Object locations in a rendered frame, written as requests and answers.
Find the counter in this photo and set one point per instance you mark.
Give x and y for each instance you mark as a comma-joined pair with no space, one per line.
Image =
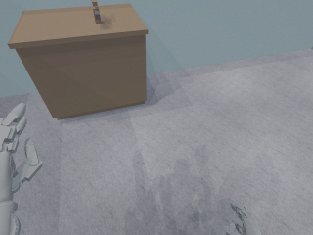
81,65

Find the tap lever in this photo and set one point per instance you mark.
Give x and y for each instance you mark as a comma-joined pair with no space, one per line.
97,14

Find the left robot hand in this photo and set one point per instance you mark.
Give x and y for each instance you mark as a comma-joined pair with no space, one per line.
11,128

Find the right robot hand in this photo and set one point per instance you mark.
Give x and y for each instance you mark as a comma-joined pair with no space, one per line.
249,225

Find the left robot forearm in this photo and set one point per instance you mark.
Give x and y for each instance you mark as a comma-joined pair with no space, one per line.
9,223

